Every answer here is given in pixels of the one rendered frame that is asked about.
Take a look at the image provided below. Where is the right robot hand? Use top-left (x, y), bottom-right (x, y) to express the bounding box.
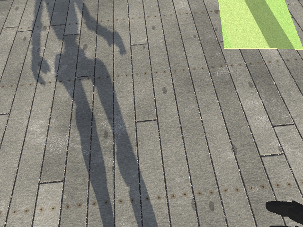
top-left (265, 201), bottom-right (303, 227)

